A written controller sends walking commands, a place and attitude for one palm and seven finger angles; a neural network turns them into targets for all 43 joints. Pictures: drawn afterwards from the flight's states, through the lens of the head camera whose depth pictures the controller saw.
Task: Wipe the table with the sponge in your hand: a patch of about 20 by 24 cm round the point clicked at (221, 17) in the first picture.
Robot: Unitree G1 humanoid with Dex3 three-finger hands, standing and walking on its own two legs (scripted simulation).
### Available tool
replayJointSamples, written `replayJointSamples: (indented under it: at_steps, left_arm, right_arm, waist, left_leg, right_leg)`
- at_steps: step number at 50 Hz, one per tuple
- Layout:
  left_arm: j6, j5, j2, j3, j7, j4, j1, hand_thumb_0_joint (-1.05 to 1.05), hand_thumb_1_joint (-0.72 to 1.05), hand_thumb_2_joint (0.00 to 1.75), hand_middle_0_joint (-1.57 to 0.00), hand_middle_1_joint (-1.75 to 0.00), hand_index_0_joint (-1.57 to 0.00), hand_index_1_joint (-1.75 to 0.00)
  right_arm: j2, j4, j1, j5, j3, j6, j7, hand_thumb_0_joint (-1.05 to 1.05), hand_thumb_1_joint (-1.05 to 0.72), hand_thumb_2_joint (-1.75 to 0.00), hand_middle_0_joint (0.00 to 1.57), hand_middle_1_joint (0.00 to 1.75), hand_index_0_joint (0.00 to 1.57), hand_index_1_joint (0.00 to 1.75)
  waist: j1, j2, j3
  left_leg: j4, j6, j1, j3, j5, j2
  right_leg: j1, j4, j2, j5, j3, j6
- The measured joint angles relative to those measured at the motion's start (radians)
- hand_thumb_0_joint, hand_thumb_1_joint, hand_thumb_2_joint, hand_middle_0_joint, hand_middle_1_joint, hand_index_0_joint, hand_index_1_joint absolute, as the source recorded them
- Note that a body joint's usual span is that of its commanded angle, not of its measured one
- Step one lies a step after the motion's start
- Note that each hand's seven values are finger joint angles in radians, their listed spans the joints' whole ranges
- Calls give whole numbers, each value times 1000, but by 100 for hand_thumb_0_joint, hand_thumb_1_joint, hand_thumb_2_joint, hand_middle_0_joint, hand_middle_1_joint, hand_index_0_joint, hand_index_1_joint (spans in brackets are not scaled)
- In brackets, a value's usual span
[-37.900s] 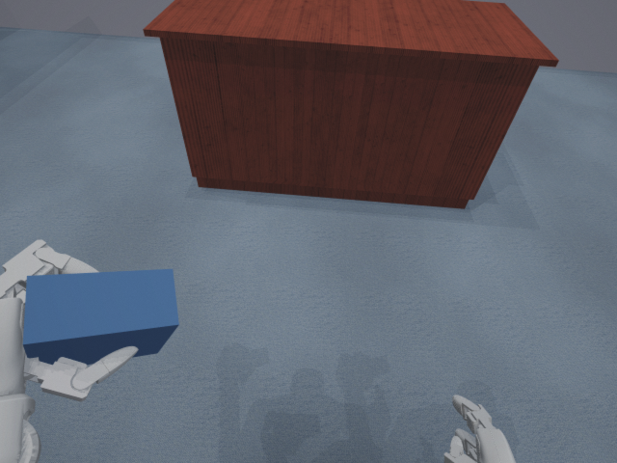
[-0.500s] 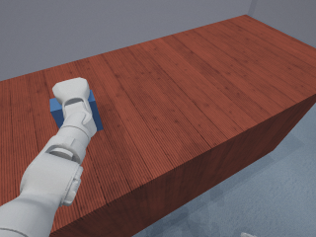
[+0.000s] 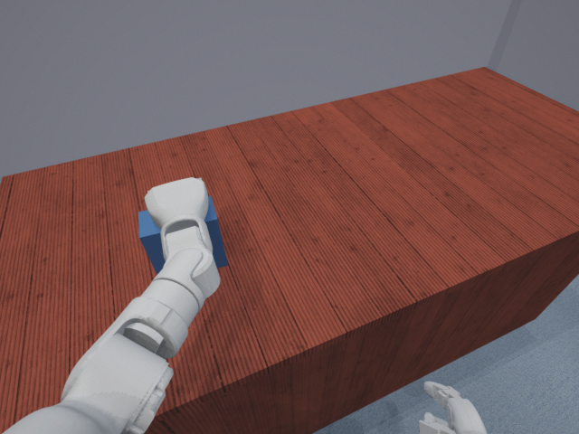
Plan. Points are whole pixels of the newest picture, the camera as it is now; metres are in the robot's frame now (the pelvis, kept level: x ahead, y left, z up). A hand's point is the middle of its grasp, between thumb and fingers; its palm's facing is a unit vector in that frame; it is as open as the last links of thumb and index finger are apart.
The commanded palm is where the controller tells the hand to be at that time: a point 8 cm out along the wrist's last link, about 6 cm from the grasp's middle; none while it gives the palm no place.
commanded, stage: wipe back along the third lane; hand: left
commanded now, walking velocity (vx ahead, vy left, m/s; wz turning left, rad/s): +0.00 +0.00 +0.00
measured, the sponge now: (188, 247) +0.39 +0.21 +0.03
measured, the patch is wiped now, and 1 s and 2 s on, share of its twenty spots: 1.00 1.00 1.00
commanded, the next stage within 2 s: slide back across to the middle lane in 1.12 s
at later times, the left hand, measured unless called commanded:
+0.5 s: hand (198, 251) +0.35 +0.17 +0.08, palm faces +0.04 -0.05 -1.00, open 9.9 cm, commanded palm +0.30 +0.15 +0.12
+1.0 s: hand (208, 282) +0.30 +0.14 +0.08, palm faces +0.07 -0.07 -1.00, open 9.9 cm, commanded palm +0.25 +0.13 +0.11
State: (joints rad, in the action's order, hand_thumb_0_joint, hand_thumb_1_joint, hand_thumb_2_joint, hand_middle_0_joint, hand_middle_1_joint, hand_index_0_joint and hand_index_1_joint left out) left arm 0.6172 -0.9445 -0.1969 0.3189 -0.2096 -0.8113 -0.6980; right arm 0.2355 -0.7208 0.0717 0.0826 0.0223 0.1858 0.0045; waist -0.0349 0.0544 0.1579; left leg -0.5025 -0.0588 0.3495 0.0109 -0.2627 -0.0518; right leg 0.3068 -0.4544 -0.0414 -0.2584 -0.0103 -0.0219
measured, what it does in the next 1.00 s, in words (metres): stands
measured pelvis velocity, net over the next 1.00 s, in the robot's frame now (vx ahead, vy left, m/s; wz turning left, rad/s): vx -0.02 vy -0.04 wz -0.01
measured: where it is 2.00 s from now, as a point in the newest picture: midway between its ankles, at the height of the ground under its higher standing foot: outside the picture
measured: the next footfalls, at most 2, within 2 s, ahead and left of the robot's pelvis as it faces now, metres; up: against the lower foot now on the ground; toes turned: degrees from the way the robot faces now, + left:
none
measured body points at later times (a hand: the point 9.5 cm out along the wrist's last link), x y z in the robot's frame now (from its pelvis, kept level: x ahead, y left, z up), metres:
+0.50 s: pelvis +0.00 -0.02 +0.00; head -0.03 -0.04 +0.45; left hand +0.34 +0.17 +0.13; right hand +0.23 -0.21 -0.08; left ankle -0.01 +0.08 -0.74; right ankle -0.02 -0.11 -0.74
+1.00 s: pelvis -0.02 -0.04 +0.00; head -0.07 -0.08 +0.45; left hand +0.29 +0.14 +0.13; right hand +0.22 -0.25 -0.07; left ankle -0.01 +0.08 -0.74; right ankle -0.02 -0.11 -0.74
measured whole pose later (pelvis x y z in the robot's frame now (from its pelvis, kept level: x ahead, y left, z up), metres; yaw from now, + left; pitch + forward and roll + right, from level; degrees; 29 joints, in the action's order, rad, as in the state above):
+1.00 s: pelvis -0.02 -0.04 +0.00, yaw -1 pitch -1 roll +1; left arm 0.71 -0.97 -0.22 0.42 -0.16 -0.30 -0.29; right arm 0.26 -0.67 -0.02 0.10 0.04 0.21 0.05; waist -0.07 0.08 0.12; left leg -0.49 -0.01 0.22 0.01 -0.24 -0.02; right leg 0.21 -0.49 -0.08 -0.26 -0.01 -0.07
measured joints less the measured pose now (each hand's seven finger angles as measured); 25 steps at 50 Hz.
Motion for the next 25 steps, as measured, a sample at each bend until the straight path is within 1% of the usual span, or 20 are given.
replayJointSamples:
  at_steps: [6,15,20,25]
  left_arm:
    - [15,-18,13,35,20,85,57,-1,-47,106,-67,-143,-73,-136]
    - [55,-27,17,95,38,217,144,0,-47,106,-68,-143,-73,-136]
    - [70,-25,15,107,47,273,185,0,-47,106,-67,-143,-73,-136]
    - [80,-23,7,103,53,316,221,0,-47,106,-67,-143,-73,-136]
  right_arm:
    - [-6,32,-58,0,10,21,8,1,-91,-90,20,30,20,30]
    - [-2,49,-87,3,18,49,31,1,-91,-90,20,30,20,30]
    - [-1,45,-85,6,24,58,37,1,-91,-90,20,30,20,30]
    - [1,39,-79,10,29,60,38,1,-91,-90,20,30,20,30]
  waist:
    - [-21,-5,1]
    - [-39,1,-5]
    - [-43,7,-10]
    - [-39,11,-17]
  left_leg:
    - [0,3,-24,7,-6,-2]
    - [-7,9,-50,16,-14,-1]
    - [-5,13,-64,15,-12,1]
    - [1,19,-78,10,-7,7]
  right_leg:
    - [-25,-2,1,-9,7,-4]
    - [-51,-13,0,-22,16,-11]
    - [-60,-18,-2,-23,15,-15]
    - [-68,-22,-7,-20,10,-21]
